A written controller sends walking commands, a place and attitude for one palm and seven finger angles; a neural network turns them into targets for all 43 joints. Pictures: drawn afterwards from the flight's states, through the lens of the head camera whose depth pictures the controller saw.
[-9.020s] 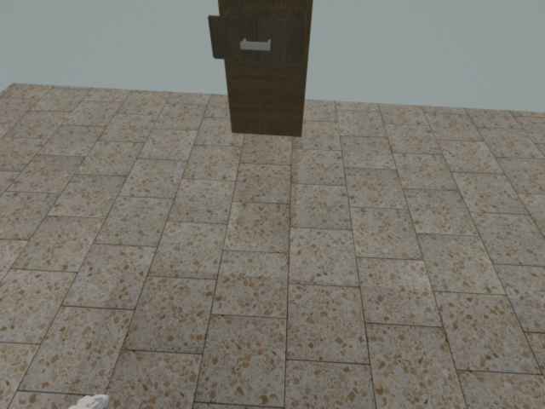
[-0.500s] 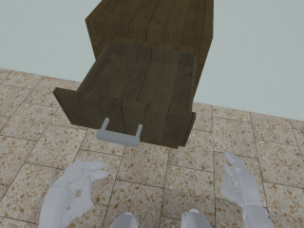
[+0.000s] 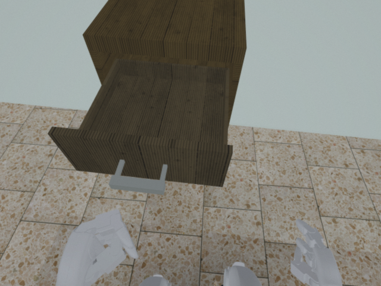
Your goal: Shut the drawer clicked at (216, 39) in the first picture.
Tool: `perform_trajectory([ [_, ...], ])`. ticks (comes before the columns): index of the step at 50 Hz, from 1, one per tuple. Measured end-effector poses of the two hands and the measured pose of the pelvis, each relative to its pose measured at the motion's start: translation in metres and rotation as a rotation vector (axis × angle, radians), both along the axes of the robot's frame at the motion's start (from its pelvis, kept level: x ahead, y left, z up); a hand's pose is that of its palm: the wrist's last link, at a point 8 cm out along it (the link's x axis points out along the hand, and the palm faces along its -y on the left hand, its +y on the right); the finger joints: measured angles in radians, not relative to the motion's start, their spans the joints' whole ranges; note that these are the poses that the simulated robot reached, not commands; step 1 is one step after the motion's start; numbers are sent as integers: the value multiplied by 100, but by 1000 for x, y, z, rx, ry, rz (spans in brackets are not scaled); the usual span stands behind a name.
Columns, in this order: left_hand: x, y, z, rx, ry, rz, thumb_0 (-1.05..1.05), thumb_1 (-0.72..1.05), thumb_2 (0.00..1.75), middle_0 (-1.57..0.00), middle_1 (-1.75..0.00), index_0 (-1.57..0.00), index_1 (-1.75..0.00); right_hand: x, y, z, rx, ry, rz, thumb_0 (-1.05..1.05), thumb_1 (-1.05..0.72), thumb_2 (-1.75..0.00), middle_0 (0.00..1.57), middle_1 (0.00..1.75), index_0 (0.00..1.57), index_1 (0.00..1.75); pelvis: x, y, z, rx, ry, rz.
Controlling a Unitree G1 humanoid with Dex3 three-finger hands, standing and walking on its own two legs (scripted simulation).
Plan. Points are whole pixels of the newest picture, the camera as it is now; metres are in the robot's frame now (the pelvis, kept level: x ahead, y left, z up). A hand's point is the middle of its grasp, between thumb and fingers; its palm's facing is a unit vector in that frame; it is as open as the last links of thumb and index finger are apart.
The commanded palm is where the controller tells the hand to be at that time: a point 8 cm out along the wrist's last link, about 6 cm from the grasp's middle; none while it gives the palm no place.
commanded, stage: raise the hand and make a fist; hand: left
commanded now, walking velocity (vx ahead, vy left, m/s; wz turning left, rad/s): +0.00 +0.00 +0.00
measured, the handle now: (140, 175) +0.35 +0.13 +0.00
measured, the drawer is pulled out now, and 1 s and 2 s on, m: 0.30 0.30 0.30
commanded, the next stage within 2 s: bring the fist close to the handle in 0.82 s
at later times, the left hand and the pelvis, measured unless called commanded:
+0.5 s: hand (127, 245) +0.18 +0.11 +0.10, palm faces -0.05 -1.00 -0.04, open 3.2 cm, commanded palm +0.14 +0.16 +0.10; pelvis +0.02 +0.00 +0.01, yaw +0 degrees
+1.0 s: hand (126, 252) +0.17 +0.11 +0.10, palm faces -0.05 -1.00 -0.04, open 3.2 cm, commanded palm +0.14 +0.16 +0.09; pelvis +0.01 -0.01 +0.01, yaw +0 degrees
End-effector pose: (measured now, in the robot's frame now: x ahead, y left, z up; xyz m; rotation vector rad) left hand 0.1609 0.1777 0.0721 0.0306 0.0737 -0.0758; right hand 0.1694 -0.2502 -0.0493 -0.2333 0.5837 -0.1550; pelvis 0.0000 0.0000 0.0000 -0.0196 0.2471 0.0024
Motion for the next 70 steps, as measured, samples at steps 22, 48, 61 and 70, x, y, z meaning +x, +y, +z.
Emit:
perform_trajectory([
  [22,2,-14,32,10,-9,31,1,90,90,-139,-159,-139,-159,42,41,7,117,-32,96,1,-90,-89,20,30,20,30,20,-3,9,-1,-23,8],
  [48,-5,-15,31,19,-13,22,1,90,90,-139,-160,-140,-160,25,22,11,89,-45,40,1,-91,-89,20,30,20,30,13,-6,10,5,-41,2],
  [61,9,-20,3,7,-17,-6,1,90,90,-140,-160,-140,-160,16,23,-2,66,-19,67,1,-91,-89,20,30,20,30,5,-5,0,5,-9,4],
  [70,24,-24,-13,7,-23,-12,1,90,90,-140,-160,-140,-160,5,18,-16,54,28,58,1,-91,-89,20,30,20,30,2,-5,-8,7,24,2],
])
